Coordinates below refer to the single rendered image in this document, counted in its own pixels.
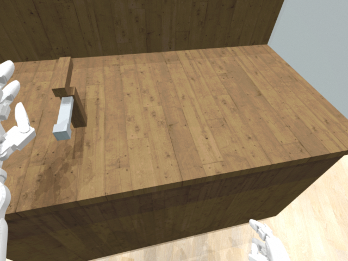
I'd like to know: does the tap lever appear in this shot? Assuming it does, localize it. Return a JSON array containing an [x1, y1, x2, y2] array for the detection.
[[52, 96, 74, 141]]

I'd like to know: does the right robot hand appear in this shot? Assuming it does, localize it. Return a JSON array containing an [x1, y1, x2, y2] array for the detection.
[[248, 219, 290, 261]]

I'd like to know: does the left robot hand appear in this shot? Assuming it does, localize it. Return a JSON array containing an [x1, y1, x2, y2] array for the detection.
[[0, 60, 36, 168]]

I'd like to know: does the left robot forearm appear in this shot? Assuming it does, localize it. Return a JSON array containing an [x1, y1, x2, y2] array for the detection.
[[0, 168, 11, 261]]

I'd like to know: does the counter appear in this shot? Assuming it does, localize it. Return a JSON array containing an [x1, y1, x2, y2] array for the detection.
[[0, 0, 348, 261]]

